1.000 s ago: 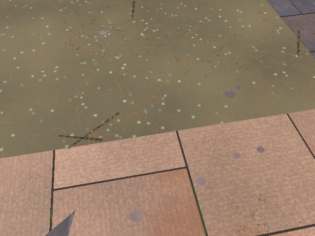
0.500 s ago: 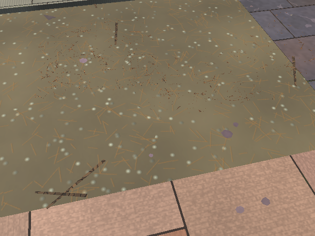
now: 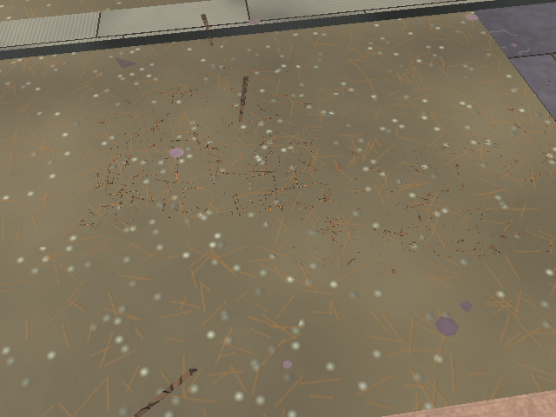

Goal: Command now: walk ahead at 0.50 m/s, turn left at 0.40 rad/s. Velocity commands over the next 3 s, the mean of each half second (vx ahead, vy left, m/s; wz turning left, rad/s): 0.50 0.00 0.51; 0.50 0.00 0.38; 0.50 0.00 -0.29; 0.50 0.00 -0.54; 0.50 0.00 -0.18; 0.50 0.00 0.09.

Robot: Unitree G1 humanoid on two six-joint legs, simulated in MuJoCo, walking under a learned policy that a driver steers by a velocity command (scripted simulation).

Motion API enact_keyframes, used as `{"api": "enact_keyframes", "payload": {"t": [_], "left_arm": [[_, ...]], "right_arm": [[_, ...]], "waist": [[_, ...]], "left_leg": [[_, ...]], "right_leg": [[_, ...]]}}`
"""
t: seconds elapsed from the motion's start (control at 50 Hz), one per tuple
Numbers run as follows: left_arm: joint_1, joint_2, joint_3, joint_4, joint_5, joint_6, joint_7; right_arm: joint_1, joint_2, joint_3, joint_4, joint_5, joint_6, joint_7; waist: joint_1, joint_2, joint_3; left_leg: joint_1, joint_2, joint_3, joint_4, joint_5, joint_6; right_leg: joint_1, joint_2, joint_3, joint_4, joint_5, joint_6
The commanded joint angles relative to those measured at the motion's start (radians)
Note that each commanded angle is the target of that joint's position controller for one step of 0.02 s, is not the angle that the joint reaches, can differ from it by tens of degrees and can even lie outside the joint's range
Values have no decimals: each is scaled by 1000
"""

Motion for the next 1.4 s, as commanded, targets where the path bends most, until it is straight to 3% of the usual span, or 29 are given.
{"api": "enact_keyframes", "payload": {"t": [0.02, 0.2, 0.26, 0.3, 0.32, 0.34, 0.36, 0.38, 0.42, 0.48, 0.54, 0.6, 0.76, 0.8, 0.84, 0.86, 0.88, 0.9, 0.92, 0.94, 0.96, 1.0, 1.06, 1.16, 1.28, 1.32, 1.36, 1.38, 1.4], "left_arm": [[45, 85, 11, -34, -1, -22, 6], [170, 111, 8, 6, 3, -5, 31], [147, 149, 19, 1, 8, 11, 42], [125, 179, 29, -16, 11, 28, 38], [97, 186, 32, -35, 5, 32, 28], [102, 105, 16, -85, -7, 30, 17], [51, 106, 19, -161, -11, 19, 0], [-65, 134, 21, -184, 0, 7, -6], [-46, 127, 19, -176, -7, -6, -6], [-12, 109, 17, -177, 34, 48, -13], [-98, 103, 12, -220, 32, 71, -21], [-231, 117, 10, -272, 28, 76, -23], [-427, 111, -16, -359, 16, 52, -41], [-359, 134, -10, -349, 13, 44, -38], [-156, 181, 11, -286, 8, 33, -20], [-7, 203, 21, -247, 14, 23, -7], [145, 280, 36, -235, 36, 19, 8], [128, 350, 58, -212, 40, 30, -3], [30, 244, 39, -233, 10, 41, -15], [-59, 176, 22, -247, 1, 40, -18], [-85, 147, 13, -240, 9, 35, -21], [-61, 132, 4, -206, 4, 22, -17], [12, 145, 5, -162, -14, 3, -24], [95, 167, 14, -127, -18, 13, -19], [165, 195, 26, -115, -8, 25, -13], [140, 211, 33, -127, -3, 30, -8], [95, 226, 40, -144, -5, 33, -7], [94, 201, 35, -151, -13, 29, -12], [85, 134, 18, -196, -18, 24, -13]], "right_arm": [[1, -12, -2, -49, 1, 14, 12], [-261, -3, 20, -166, -2, 5, 29], [-184, -33, 5, -155, -6, 8, 24], [-24, -75, -18, -112, -9, 2, 17], [110, -117, -40, -74, -19, -6, 8], [160, -223, -70, -72, -27, -8, -5], [134, -280, -80, -93, -4, 4, -2], [106, -249, -71, -86, 13, 12, -8], [11, -160, -46, -95, 18, 2, -17], [-2, -133, -30, -102, 34, -30, -24], [64, -174, -37, -96, 33, -42, -22], [140, -175, -36, -95, 30, -36, -20], [247, -167, -23, -84, 15, -39, -36], [208, -189, -24, -90, 12, -45, -42], [171, -217, -29, -92, 6, -51, -39], [158, -212, -26, -95, 9, -55, -33], [189, -137, -7, -126, 11, -59, -28], [359, -79, -1, -112, 50, -53, -23], [278, -158, -7, -97, 10, -44, -29], [177, -158, -8, -117, 7, -44, -21], [131, -141, -2, -131, 7, -44, -15], [129, -120, 4, -135, -7, -27, -1], [92, -100, 12, -149, -22, -16, 9], [-137, -74, 34, -228, -14, -17, 15], [-294, -82, 45, -285, 4, -30, 6], [-273, -103, 39, -291, 8, -40, 0], [-133, -131, 25, -253, 6, -55, -12], [-10, -176, 8, -220, -10, -71, -25], [156, -259, -10, -218, -35, -77, -40]], "waist": [[-15, -96, 37], [39, -102, 70], [-12, -147, 9], [-78, -152, -83], [-151, -100, -148], [-138, 65, -233], [-98, 138, -279], [-101, -10, -149], [-12, -98, -13], [41, -60, -31], [22, -26, -22], [-29, 5, -3], [-99, 38, 14], [-50, 47, 9], [41, 41, -80], [116, 8, -160], [146, -117, -303], [45, -378, -363], [30, -152, -216], [20, -71, -88], [10, -43, -43], [-17, -108, -29], [-25, -123, -35], [19, -108, 20], [66, -125, -2], [43, -134, -12], [-28, -115, -58], [-74, -46, -138], [-133, 87, -295]], "left_leg": [[-105, 32, 0, -33, 111, -13], [-68, -34, 155, -445, 168, 25], [61, -113, 202, -465, 22, 88], [245, -171, 196, -522, -58, 140], [451, -155, 127, -630, -29, 178], [718, 111, -243, -655, -83, 273], [844, 277, -743, -813, -46, 402], [760, 250, -593, -847, -35, 357], [532, 166, -389, -881, 154, 260], [420, 66, -249, -885, 373, 221], [407, 28, -220, -893, 429, 201], [464, 20, -249, -895, 418, 171], [639, 55, -266, -848, 539, 138], [631, 74, -258, -812, 643, 107], [624, 46, -225, -613, 876, 74], [541, 1, -187, -417, 783, 59], [384, -68, -136, -117, 409, 44], [84, -244, -80, 161, -324, 6], [-7, -162, -134, 212, -254, 22], [-9, -124, -124, 171, -158, 18], [7, -94, -111, 125, -115, 15], [59, -58, -89, 54, -93, 0], [27, -29, -27, -14, -69, -31], [-59, -2, 23, -280, 81, -101], [26, -51, 31, -495, 146, -107], [99, -60, 12, -547, 92, -90], [303, -88, 19, -649, 60, -63], [495, -30, -36, -691, 49, -32], [711, 227, -283, -723, -130, 17]], "right_leg": [[-3, -278, 135, -186, 243, -33], [195, -299, -34, -107, 593, -10], [259, -318, -79, 74, 984, -6], [233, -326, -83, 355, 1003, -16], [101, -307, -95, 602, 811, 9], [-231, -207, -89, 949, 145, 50], [-544, -2, 96, 1190, -361, 84], [-653, -88, 213, 1160, -252, 73], [-571, -153, 209, 980, -125, 75], [-449, -173, 203, 860, -110, 120], [-499, -170, 178, 754, -29, 150], [-584, -160, 175, 629, 66, 159], [-553, -92, 151, 311, 182, 96], [-419, -69, 154, 240, 138, 56], [-174, -7, 134, 193, 63, 16], [29, -50, 167, 149, 95, -11], [251, -288, 435, 156, -16, -56], [409, -486, 922, 2, -38, -199], [274, -434, 910, -47, -204, -171], [126, -391, 729, -63, -188, -150], [48, -342, 618, -85, -78, -128], [-27, -275, 469, -115, 77, -98], [-19, -244, 418, -137, 230, -126], [-20, -198, 372, -175, 244, -133], [42, -205, 401, -71, 376, -110], [46, -222, 440, -21, 387, -92], [7, -198, 447, 108, 414, -62], [-63, -132, 402, 293, 366, -39], [-197, -57, 318, 580, 82, -18]]}}
Next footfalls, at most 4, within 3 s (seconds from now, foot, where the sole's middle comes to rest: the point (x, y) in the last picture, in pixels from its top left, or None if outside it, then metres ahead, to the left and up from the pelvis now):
0.32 left None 0.30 0.10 -0.78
0.86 right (269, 350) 0.67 0.08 -0.78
1.38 left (165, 301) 0.82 0.37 -0.78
1.92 right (232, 217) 1.11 0.20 -0.78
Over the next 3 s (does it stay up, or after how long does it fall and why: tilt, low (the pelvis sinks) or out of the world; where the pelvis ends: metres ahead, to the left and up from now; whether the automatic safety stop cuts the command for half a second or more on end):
stays up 1.55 0.23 -0.01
